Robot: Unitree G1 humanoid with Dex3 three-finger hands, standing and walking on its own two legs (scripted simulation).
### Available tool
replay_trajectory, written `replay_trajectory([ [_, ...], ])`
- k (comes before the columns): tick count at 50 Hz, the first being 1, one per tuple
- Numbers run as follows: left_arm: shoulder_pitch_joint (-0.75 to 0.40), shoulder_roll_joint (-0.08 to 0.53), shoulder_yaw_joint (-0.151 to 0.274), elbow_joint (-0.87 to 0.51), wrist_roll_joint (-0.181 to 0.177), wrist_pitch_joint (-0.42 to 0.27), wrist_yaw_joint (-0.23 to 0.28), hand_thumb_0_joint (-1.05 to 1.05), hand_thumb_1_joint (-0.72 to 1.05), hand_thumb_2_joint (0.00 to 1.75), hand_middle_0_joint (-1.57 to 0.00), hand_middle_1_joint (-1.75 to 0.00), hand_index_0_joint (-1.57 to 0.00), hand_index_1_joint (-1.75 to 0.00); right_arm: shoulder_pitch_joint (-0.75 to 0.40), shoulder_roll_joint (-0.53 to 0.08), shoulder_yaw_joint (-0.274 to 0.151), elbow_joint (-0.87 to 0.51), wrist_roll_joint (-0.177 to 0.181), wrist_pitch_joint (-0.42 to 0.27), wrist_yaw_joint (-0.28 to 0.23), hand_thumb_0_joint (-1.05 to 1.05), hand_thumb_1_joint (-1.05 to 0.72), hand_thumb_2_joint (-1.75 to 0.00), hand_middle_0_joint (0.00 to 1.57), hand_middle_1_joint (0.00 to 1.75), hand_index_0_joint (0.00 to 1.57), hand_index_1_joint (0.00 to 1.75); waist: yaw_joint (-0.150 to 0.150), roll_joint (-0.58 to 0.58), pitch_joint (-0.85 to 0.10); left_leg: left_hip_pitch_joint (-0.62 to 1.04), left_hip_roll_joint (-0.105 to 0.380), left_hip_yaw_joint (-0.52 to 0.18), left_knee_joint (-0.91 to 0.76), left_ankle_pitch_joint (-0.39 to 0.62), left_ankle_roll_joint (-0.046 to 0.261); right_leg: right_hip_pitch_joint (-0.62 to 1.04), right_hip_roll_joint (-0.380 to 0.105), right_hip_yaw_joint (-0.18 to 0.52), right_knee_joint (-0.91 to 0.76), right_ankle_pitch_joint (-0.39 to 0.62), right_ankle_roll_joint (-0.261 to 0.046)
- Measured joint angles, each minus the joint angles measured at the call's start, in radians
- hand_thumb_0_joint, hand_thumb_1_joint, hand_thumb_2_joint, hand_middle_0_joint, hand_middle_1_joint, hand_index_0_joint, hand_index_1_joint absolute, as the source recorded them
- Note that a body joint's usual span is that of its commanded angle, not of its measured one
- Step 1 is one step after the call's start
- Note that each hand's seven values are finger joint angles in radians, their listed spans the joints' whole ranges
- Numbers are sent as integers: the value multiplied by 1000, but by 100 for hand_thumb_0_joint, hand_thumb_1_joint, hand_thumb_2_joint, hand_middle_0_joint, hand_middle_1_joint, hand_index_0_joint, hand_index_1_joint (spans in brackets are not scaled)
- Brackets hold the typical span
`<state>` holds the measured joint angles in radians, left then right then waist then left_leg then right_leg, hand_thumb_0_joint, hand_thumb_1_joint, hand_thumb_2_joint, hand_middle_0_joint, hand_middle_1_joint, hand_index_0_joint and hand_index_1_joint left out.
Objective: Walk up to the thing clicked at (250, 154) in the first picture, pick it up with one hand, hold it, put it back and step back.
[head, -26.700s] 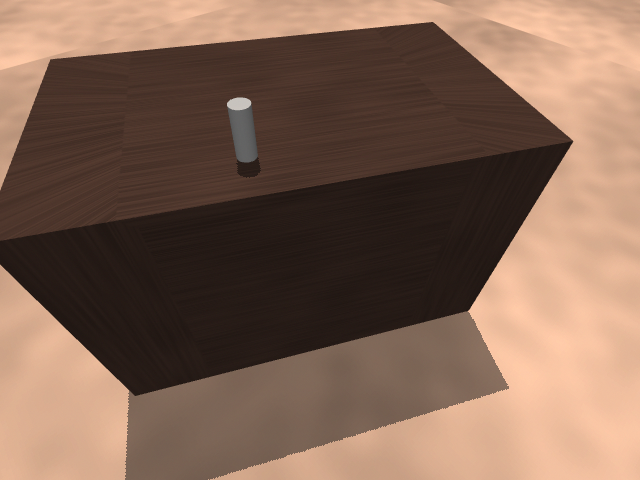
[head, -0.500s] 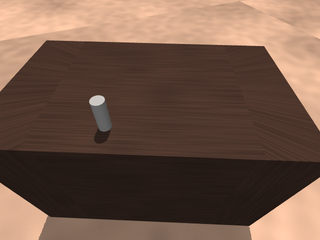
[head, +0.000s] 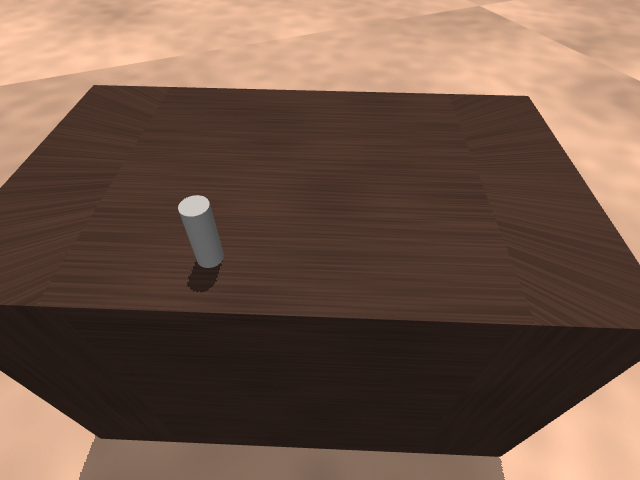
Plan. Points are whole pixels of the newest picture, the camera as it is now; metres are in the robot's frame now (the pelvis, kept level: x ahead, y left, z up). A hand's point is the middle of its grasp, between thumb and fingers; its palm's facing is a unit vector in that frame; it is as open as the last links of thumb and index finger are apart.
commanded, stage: stand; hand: left
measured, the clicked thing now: (202, 233) +0.46 +0.18 +0.03
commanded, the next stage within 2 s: none
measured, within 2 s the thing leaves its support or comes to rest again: neither
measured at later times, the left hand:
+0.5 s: hand out of the picture +0.07 +0.25 -0.16, palm faces -0.02 -0.94 -0.35, open 8.2 cm
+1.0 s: hand out of the picture +0.07 +0.25 -0.16, palm faces -0.01 -0.94 -0.35, open 7.4 cm
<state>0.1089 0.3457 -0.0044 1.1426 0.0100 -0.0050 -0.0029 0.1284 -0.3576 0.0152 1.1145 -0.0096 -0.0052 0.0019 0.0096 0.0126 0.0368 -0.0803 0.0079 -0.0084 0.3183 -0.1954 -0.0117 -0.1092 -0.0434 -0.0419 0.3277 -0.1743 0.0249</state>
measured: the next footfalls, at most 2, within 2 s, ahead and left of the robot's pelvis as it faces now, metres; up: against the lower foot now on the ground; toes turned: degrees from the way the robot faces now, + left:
none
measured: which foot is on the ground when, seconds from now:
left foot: down 0.00-1.00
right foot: down 0.00-1.00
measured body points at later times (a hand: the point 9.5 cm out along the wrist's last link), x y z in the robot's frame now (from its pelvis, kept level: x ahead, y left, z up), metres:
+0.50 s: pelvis +0.00 +0.00 +0.00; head +0.01 -0.01 +0.45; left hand +0.07 +0.30 -0.13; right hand +0.07 -0.30 -0.14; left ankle -0.01 +0.13 -0.75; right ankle +0.00 -0.13 -0.75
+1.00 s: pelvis +0.01 +0.00 +0.00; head +0.02 -0.01 +0.45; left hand +0.08 +0.30 -0.13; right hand +0.08 -0.30 -0.14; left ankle -0.01 +0.13 -0.75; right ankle +0.00 -0.13 -0.75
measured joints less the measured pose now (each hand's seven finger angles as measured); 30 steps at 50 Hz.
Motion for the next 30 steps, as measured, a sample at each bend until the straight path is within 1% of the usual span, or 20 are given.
replay_trajectory([
  [3,2,1,1,-1,1,-1,0,0,-52,8,-9,-9,-9,-9,3,1,-2,1,-1,2,1,1,-90,-90,20,30,21,30,-1,1,-1,-4,2,-2,2,0,-1,-2,2,-2,-3,2,-1],
  [7,8,2,2,-3,2,-2,-1,0,-37,23,-14,-17,-14,-17,8,2,-4,3,-1,3,3,1,-90,-90,20,30,21,30,-2,1,1,-9,4,-3,2,0,-2,-4,4,-3,-7,4,-2],
  [13,12,1,1,-3,1,-2,-1,0,0,57,-18,-26,-19,-25,13,0,-4,7,-1,3,3,1,-90,-90,20,30,21,30,-3,1,7,-11,5,-4,1,-1,-3,-5,5,-4,-8,3,-3],
  [17,10,-1,1,-3,0,-1,-1,0,29,73,-20,-28,-20,-28,14,-1,-3,9,-1,2,2,1,-90,-90,20,30,21,30,-2,-1,8,-9,4,-5,-1,0,-3,-6,4,-5,-6,1,-3],
  [20,9,-2,0,-4,0,0,-1,0,50,80,-20,-29,-20,-29,12,-1,-3,10,0,2,2,1,-90,-90,20,30,21,30,-2,-1,8,-9,3,-5,-2,-1,-3,-7,3,-5,-4,-2,-3],
  [23,7,-3,1,-4,0,0,-2,0,66,85,-20,-29,-20,-29,9,0,-3,9,0,2,1,1,-90,-90,20,30,21,30,-2,-1,8,-9,3,-5,-1,-2,-3,-7,3,-5,-2,-4,-3],
  [26,6,-3,0,-5,0,-1,-2,1,76,87,-20,-30,-21,-29,7,0,-2,7,1,0,2,1,-90,-90,20,30,21,30,-2,0,8,-7,3,-5,-3,-3,-3,-5,3,-5,-2,-5,-4],
  [30,5,-2,1,-6,-1,-1,-2,1,84,89,-20,-30,-21,-30,4,1,-2,4,1,-1,1,1,-90,-90,20,30,21,30,0,0,8,-3,3,-4,-4,-4,-4,-3,3,-5,-1,-7,-4],
])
